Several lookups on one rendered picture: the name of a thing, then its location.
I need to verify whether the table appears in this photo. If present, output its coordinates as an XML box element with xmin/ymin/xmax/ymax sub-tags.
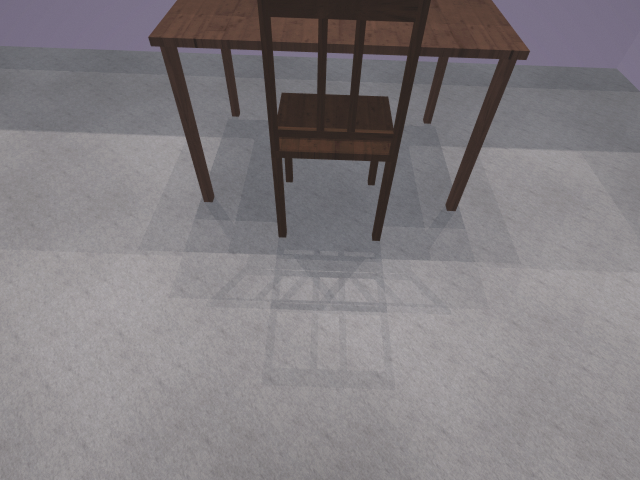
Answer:
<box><xmin>148</xmin><ymin>0</ymin><xmax>530</xmax><ymax>211</ymax></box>

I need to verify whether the chair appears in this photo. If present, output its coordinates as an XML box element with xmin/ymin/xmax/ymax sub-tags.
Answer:
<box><xmin>257</xmin><ymin>0</ymin><xmax>431</xmax><ymax>241</ymax></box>

